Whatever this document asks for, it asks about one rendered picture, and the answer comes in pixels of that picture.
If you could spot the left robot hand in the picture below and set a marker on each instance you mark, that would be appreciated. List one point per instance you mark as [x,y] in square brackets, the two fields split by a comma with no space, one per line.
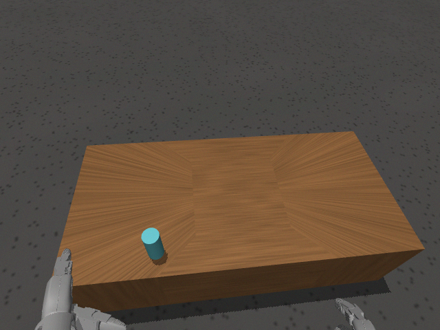
[58,298]

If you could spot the can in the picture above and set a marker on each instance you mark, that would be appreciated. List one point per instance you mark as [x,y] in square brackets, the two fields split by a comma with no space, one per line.
[153,243]

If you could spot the left robot arm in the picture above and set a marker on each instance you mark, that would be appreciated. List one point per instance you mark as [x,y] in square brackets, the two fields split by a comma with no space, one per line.
[57,321]

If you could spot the right robot hand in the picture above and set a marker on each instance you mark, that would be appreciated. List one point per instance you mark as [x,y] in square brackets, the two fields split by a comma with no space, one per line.
[354,316]

